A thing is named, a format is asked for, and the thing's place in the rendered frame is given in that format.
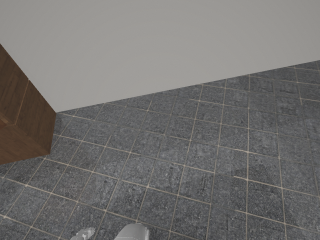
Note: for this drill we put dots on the robot left hand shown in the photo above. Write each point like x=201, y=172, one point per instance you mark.
x=84, y=234

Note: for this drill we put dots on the robot left thigh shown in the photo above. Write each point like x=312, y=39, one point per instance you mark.
x=133, y=231

